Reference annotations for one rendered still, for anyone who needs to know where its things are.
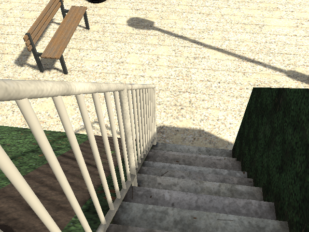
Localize stairs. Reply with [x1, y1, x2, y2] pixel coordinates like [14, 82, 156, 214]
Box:
[105, 142, 290, 232]

